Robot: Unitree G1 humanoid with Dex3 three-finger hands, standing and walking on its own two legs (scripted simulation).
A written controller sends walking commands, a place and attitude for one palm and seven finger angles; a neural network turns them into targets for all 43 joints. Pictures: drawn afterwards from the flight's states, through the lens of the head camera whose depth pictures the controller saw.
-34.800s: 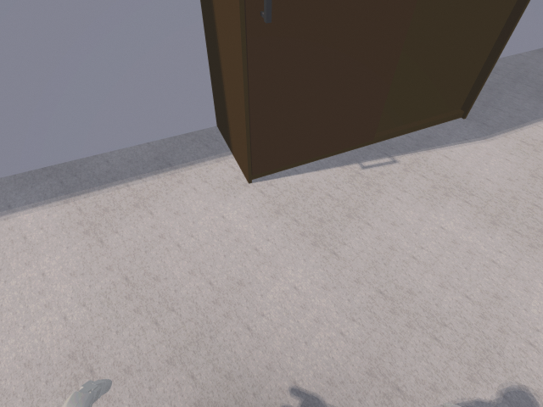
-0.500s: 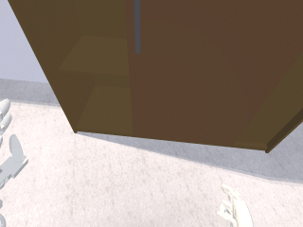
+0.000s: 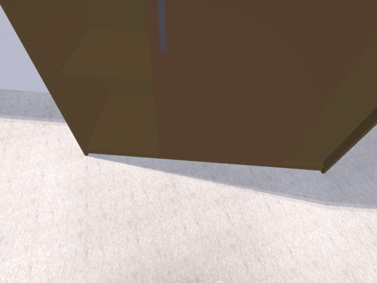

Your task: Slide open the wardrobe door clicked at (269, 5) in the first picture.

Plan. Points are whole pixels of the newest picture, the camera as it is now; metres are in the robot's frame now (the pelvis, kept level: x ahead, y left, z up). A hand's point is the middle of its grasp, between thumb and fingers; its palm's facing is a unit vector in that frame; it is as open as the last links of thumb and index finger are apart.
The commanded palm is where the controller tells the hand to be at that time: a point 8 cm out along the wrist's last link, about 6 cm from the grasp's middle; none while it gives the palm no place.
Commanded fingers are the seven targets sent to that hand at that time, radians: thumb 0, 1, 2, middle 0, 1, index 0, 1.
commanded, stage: let the arm hang, fingers relaxed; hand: left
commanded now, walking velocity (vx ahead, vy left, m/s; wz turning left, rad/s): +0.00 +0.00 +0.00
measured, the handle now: out of the picture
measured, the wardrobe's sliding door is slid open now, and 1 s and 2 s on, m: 0.46 0.46 0.46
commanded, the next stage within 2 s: look to check the result in 0.78 s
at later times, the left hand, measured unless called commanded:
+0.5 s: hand out of the picture +0.06 +0.20 -0.16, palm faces -0.05 -0.97 -0.24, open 7.3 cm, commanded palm none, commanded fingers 0.00 0.90 0.90 -0.20 -0.30 -0.20 -0.30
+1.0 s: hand out of the picture +0.06 +0.19 -0.17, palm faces -0.05 -0.98 -0.21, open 7.3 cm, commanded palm none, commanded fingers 0.00 0.90 0.90 -0.20 -0.30 -0.20 -0.30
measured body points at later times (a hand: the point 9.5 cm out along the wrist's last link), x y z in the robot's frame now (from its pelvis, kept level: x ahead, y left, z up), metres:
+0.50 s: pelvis +0.01 +0.01 +0.01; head +0.04 +0.00 +0.46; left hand +0.06 +0.25 -0.14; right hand +0.02 -0.22 -0.15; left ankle +0.00 +0.09 -0.73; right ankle +0.05 -0.11 -0.73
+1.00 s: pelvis +0.03 +0.01 +0.01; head +0.06 +0.02 +0.46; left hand +0.06 +0.25 -0.15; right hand +0.03 -0.22 -0.15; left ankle +0.00 +0.09 -0.73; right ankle +0.05 -0.11 -0.73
